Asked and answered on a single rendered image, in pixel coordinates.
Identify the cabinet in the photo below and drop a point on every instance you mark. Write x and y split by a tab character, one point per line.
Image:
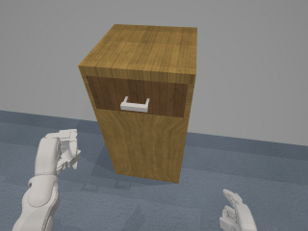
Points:
143	145

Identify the drawer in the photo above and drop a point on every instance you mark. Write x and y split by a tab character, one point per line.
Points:
165	98

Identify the handle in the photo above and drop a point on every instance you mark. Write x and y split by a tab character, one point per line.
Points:
136	107

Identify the left robot forearm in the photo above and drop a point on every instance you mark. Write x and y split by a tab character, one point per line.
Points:
39	204

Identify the right robot hand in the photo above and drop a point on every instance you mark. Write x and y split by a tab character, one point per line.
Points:
237	219

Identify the left robot hand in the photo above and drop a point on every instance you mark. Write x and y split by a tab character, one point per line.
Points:
50	151

